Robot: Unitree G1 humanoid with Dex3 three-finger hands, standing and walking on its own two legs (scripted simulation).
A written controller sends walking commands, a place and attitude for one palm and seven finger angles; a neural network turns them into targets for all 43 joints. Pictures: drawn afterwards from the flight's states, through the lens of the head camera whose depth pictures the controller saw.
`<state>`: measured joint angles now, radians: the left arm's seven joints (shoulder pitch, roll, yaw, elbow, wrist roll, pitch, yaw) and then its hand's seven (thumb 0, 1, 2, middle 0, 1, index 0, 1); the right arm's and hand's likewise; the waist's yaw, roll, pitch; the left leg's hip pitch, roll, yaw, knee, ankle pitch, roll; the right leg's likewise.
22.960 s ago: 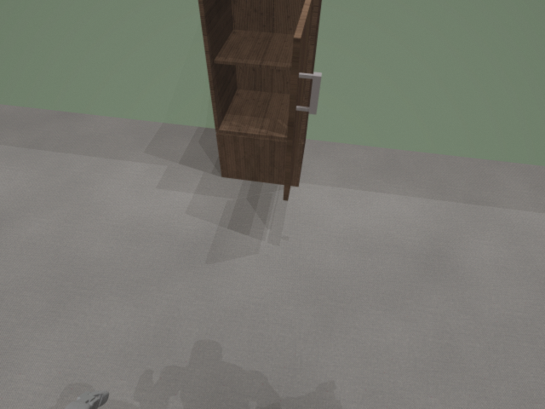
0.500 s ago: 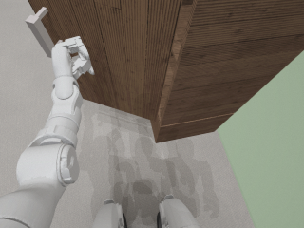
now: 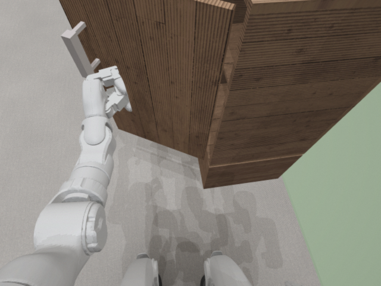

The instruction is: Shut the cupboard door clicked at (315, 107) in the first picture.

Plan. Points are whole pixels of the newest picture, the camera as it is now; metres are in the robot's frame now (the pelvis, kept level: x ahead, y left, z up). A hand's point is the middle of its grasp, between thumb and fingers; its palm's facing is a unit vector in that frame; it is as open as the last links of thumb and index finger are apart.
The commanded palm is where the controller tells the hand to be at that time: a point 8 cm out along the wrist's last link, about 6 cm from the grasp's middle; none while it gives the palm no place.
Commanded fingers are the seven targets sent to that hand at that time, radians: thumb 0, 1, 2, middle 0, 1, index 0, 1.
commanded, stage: draw the hand back to the body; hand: left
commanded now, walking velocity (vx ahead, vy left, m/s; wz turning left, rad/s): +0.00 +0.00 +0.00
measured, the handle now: (84, 51) +0.65 +0.21 +0.06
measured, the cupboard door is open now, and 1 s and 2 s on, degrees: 60 60 60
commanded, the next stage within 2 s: step back with the hand held close in 1.48 s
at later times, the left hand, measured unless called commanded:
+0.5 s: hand (65, 138) +0.35 +0.16 +0.15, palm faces +0.05 -0.99 -0.16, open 3.0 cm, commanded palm +0.31 +0.23 +0.16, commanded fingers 0.00 0.90 0.90 -1.00 -1.17 -1.00 -1.17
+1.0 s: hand out of the picture +0.25 +0.26 +0.22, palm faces +0.38 -0.84 -0.38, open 5.3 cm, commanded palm +0.19 +0.30 +0.25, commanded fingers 0.00 0.90 0.90 -0.31 -0.42 -0.31 -0.42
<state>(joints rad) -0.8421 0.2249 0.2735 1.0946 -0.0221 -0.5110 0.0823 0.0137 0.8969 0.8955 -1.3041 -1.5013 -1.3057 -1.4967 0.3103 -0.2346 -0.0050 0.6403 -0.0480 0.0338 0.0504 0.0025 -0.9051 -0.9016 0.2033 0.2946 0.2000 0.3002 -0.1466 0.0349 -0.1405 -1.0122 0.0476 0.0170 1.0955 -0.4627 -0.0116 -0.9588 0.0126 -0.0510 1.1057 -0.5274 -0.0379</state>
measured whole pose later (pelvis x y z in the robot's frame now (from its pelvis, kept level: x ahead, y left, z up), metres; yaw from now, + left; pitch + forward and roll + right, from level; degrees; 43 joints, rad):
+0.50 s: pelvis +0.02 +0.01 +0.06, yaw -1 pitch +6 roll +0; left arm -0.12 0.23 0.08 0.30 -0.11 -0.22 -0.01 0.01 0.90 0.90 -1.22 -1.41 -1.22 -1.40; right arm 0.24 -0.25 0.00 0.58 0.05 0.02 -0.05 0.01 -0.90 -0.90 0.20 0.29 0.20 0.30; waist -0.02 0.04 -0.07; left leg -0.46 0.02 0.05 0.70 -0.34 0.00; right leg -0.42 0.00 -0.02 0.71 -0.40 -0.01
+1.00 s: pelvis +0.04 +0.01 +0.09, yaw +1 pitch -3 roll +0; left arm 0.36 0.32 0.25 -0.27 -0.06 -0.03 0.08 0.01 0.89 0.89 -0.58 -0.71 -0.58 -0.70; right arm 0.18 -0.22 0.05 0.60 0.01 -0.01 -0.07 0.01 -0.90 -0.90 0.21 0.30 0.20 0.30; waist 0.06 0.08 0.01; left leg -0.11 0.00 0.03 0.40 -0.24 0.00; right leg -0.05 -0.01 -0.04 0.40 -0.29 -0.01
